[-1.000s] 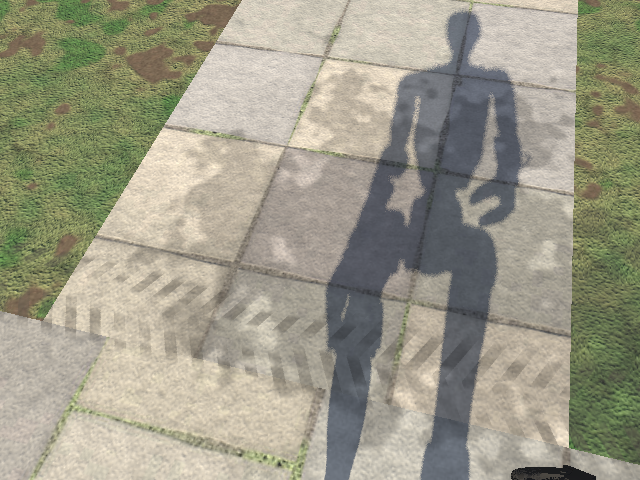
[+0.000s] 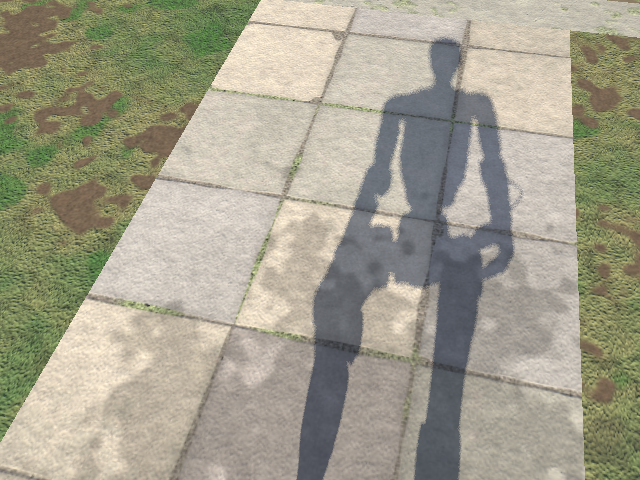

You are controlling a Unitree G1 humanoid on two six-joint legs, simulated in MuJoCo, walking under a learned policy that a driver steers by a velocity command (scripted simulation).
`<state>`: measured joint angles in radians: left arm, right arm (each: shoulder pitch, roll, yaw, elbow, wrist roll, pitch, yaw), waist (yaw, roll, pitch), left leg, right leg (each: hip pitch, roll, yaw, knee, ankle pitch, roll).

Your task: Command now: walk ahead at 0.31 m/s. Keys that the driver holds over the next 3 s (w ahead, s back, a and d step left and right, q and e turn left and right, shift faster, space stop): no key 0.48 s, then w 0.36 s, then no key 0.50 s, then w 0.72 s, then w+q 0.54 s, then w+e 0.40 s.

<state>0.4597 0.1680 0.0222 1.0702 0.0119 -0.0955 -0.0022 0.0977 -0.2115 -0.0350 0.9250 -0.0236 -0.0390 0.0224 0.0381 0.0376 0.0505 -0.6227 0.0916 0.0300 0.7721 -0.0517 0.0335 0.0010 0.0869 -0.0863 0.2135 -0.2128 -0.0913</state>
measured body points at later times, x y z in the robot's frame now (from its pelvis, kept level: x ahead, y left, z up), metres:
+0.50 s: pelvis +0.11 +0.03 -0.01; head +0.12 +0.03 +0.44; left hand +0.13 +0.25 -0.17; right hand +0.13 -0.20 -0.17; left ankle +0.19 +0.09 -0.75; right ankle +0.11 -0.10 -0.75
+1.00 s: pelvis +0.22 +0.05 +0.00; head +0.23 +0.07 +0.45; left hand +0.27 +0.29 -0.16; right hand +0.17 -0.18 -0.14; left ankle +0.17 +0.13 -0.75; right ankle +0.23 -0.07 -0.68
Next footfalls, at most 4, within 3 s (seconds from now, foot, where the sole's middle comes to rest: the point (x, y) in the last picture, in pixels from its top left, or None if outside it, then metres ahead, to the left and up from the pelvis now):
0.14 left None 0.23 0.09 -0.78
0.50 right None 0.15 -0.10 -0.78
0.80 left None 0.21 0.13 -0.78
1.20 right None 0.40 -0.03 -0.78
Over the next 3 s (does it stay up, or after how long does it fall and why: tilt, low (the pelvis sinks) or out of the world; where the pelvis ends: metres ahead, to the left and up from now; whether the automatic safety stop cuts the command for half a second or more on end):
stays up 1.00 0.05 -0.01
